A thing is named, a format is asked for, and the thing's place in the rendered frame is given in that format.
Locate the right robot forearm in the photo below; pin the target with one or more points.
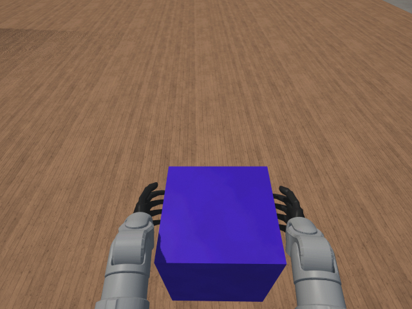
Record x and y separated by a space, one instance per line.
314 267

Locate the left robot forearm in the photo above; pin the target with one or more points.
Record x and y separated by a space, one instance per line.
129 263

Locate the left robot hand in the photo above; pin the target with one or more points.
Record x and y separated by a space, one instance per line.
145 204

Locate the carton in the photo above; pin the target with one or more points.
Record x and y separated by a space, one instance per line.
219 236

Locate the right robot hand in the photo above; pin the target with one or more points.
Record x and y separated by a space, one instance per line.
292 207

